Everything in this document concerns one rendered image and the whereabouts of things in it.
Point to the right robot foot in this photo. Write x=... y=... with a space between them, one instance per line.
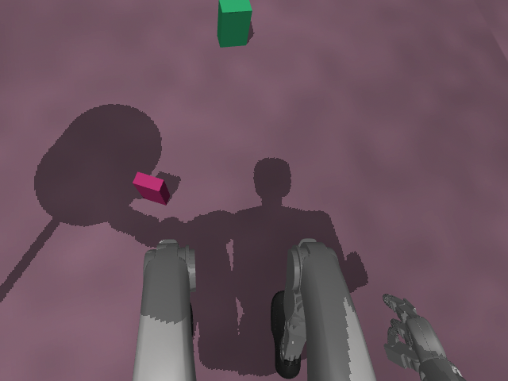
x=285 y=368

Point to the right robot arm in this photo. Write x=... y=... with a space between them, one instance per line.
x=439 y=370

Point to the right robot hand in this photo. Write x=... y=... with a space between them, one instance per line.
x=421 y=340

